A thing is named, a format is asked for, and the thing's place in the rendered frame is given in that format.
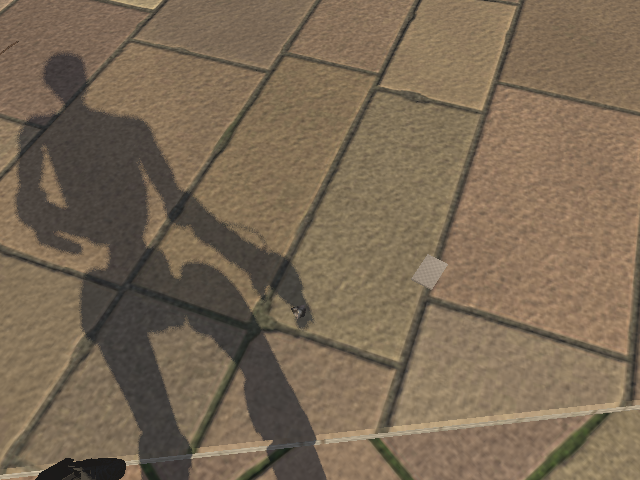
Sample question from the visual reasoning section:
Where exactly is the robot left hand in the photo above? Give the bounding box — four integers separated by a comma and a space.
35, 458, 126, 480

